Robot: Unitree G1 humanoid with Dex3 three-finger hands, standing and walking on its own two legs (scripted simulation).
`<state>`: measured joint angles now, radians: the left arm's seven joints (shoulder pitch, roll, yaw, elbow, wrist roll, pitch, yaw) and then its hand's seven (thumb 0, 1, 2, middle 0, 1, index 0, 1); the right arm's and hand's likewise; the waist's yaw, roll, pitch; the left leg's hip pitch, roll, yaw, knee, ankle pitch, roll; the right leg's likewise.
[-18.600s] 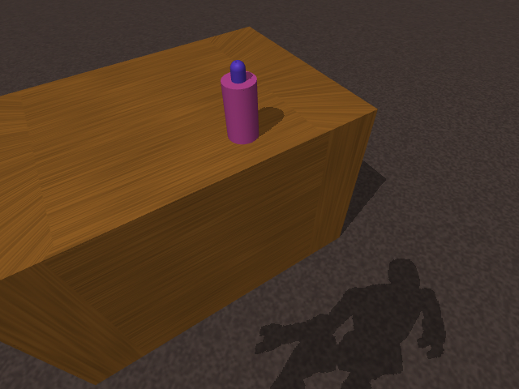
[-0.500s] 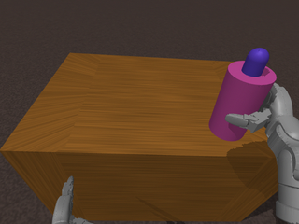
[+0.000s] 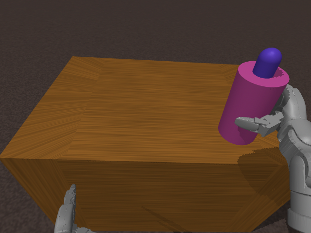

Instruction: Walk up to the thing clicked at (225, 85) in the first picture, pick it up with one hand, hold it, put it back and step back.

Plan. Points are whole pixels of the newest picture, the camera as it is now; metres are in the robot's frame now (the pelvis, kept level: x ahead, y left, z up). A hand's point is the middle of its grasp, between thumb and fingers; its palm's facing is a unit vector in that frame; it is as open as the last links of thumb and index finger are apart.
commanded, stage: hold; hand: right
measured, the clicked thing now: (251, 97) +0.32 -0.15 +0.26
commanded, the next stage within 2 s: crouch in 0.18 s
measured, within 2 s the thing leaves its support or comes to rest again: neither
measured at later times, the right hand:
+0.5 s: hand (251, 107) +0.34 -0.17 +0.22, palm faces +0.12 +0.99 -0.03, open 11.9 cm
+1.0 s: hand (236, 106) +0.42 -0.18 +0.16, palm faces +0.16 +0.99 -0.03, open 11.9 cm
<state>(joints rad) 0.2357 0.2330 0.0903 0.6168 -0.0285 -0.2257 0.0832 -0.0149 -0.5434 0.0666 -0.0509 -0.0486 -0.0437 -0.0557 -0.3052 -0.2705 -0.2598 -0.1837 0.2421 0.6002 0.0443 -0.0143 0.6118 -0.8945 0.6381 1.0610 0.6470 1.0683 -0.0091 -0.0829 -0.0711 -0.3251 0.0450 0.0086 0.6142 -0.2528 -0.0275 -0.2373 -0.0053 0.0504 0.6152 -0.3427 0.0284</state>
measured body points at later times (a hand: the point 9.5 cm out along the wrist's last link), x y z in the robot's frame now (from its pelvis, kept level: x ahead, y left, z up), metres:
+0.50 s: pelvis +0.00 +0.01 +0.00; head -0.04 +0.04 +0.45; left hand +0.17 +0.26 -0.07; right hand +0.32 -0.22 +0.22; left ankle +0.05 +0.14 -0.73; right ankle +0.00 -0.14 -0.73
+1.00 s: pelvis +0.00 +0.00 -0.01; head +0.01 +0.01 +0.44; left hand +0.15 +0.25 -0.07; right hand +0.41 -0.23 +0.16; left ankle +0.05 +0.14 -0.73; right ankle +0.00 -0.14 -0.73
